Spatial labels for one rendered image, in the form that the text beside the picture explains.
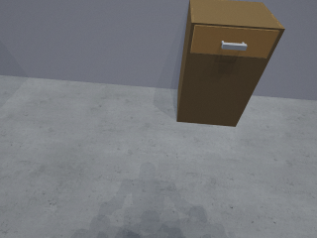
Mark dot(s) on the drawer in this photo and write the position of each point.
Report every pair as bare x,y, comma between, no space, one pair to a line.
208,40

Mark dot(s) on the cabinet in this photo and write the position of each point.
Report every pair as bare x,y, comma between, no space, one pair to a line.
214,89

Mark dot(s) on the handle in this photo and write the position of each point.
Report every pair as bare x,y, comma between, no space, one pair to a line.
234,46

